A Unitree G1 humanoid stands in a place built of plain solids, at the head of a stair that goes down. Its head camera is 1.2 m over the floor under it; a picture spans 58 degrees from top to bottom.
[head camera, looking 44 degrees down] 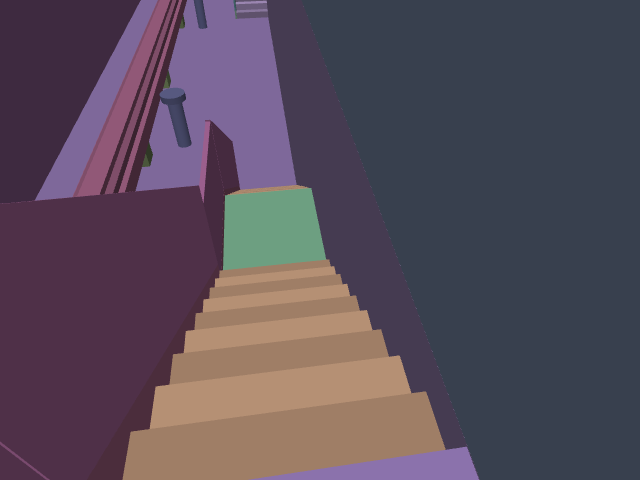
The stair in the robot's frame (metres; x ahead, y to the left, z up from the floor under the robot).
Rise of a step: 0.18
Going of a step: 0.25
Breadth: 0.97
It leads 8 degrees to the left of straight ahead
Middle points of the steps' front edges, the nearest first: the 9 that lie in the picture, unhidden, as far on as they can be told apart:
0.63 0.12 -0.18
0.87 0.15 -0.35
1.12 0.19 -0.53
1.36 0.22 -0.71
1.61 0.26 -0.89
1.85 0.29 -1.06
2.09 0.33 -1.24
2.34 0.36 -1.42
2.58 0.40 -1.59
